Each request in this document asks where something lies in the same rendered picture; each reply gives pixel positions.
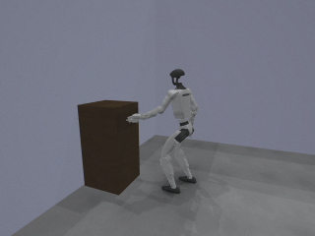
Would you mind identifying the robot right upper arm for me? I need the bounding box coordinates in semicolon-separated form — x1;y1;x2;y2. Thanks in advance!
188;88;198;112

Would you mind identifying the robot left forearm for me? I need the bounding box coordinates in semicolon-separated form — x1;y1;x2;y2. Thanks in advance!
140;106;161;120

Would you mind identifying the drawer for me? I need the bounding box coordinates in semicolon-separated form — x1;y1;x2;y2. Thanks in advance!
116;107;139;133

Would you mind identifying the robot right forearm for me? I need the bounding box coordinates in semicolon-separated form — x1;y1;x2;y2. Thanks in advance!
188;109;198;126

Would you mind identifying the left robot hand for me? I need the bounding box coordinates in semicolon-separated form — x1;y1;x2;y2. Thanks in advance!
127;113;140;123

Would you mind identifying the handle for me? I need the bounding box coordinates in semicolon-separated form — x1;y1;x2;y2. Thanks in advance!
126;118;137;122

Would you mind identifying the robot torso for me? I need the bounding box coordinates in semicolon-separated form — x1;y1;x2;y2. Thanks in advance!
171;88;193;138

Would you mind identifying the cabinet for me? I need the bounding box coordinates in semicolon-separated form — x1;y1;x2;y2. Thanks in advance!
77;100;140;196

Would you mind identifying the left robot thigh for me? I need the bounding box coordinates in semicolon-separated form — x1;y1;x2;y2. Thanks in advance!
160;130;187;162

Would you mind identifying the robot left upper arm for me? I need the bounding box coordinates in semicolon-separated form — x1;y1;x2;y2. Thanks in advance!
158;89;178;114

